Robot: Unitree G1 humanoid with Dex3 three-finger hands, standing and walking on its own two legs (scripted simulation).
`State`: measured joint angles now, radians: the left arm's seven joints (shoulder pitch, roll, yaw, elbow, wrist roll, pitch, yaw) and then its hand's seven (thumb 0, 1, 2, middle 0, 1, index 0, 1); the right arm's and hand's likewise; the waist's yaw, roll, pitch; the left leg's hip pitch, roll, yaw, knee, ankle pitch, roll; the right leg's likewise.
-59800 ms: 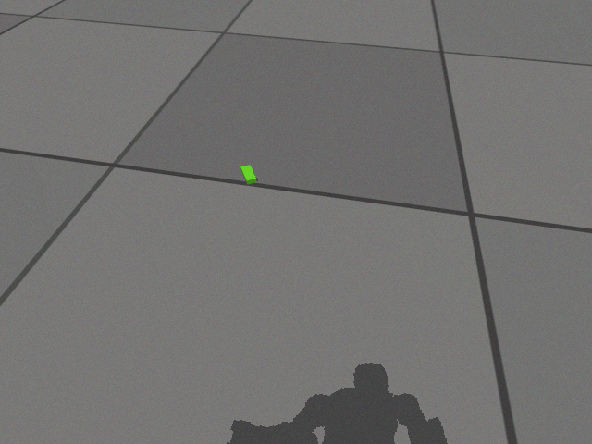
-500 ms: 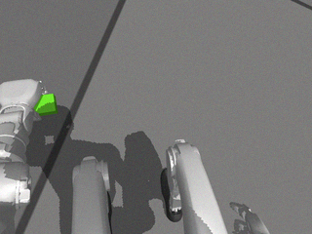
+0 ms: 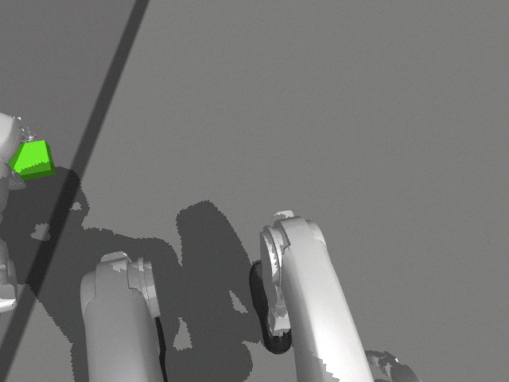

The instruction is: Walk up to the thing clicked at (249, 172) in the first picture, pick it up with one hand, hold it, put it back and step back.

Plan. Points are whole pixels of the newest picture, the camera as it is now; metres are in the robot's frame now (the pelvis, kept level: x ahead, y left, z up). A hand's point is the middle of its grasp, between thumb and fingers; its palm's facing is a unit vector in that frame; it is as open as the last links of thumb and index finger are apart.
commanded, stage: crouch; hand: left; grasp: from above
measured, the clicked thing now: (8, 164) +0.49 +0.29 -0.21
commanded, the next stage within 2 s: lower in 0.18 s
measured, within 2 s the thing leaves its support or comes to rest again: rests again in 1.56 s
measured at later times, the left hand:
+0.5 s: hand (13, 168) +0.49 +0.29 -0.22, palm faces -0.47 -0.07 -0.88, open 7.9 cm
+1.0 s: hand (27, 173) +0.49 +0.29 -0.27, palm faces -0.46 -0.11 -0.88, open 7.9 cm
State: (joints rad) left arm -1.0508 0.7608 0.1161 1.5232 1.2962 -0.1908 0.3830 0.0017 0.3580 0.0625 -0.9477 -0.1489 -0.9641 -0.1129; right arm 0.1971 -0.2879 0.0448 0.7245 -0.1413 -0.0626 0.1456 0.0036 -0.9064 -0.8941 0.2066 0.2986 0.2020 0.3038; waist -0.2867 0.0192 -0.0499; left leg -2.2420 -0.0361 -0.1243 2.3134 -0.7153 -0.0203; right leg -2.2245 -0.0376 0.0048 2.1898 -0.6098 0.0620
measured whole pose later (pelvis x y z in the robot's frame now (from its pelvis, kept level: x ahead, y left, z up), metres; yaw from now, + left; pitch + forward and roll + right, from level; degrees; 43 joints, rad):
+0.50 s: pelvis +0.00 +0.00 -0.03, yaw -2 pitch +36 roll -10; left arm -1.08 0.85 0.14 1.58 1.32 -0.21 0.41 0.00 0.36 0.03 -0.98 -0.10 -1.00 -0.07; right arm 0.18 -0.32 0.10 0.69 -0.17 -0.08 0.17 0.00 -0.91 -0.89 0.21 0.30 0.20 0.30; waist -0.32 0.00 0.01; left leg -2.32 -0.05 -0.16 2.41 -0.73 -0.02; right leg -2.28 -0.03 -0.02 2.26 -0.61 0.07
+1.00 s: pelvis +0.00 +0.01 -0.05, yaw -5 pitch +33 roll -14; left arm -1.11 0.97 0.20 1.69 1.37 -0.22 0.52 0.00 0.36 0.03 -0.96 -0.13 -0.98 -0.10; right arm 0.16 -0.34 0.17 0.66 -0.22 -0.13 0.22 0.00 -0.90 -0.89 0.21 0.30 0.20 0.30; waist -0.38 -0.05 0.10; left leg -2.37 -0.05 -0.20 2.52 -0.73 0.00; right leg -2.30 -0.01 -0.05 2.32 -0.60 0.07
